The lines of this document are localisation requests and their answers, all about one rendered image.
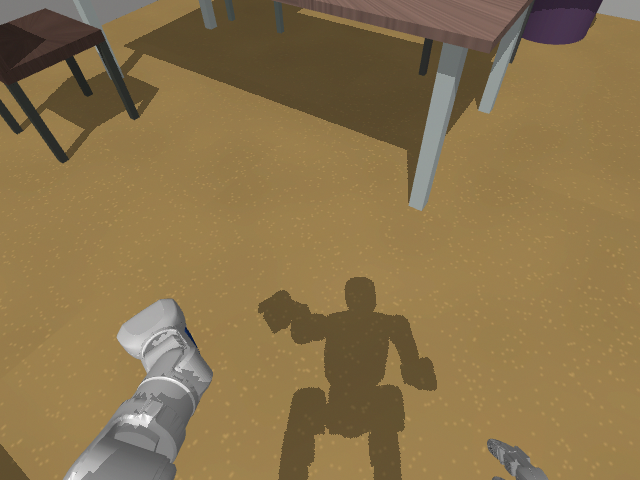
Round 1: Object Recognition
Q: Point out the table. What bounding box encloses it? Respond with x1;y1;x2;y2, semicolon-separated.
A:
73;0;533;211

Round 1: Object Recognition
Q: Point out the right robot hand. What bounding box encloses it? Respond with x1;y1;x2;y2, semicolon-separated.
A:
487;439;549;480

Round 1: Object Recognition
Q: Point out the left robot hand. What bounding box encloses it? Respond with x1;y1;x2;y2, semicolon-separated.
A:
117;299;187;360

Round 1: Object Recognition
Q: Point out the left robot arm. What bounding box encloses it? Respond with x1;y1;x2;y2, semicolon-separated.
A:
63;327;213;480

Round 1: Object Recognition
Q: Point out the small box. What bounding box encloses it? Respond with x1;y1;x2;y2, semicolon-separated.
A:
185;326;201;355

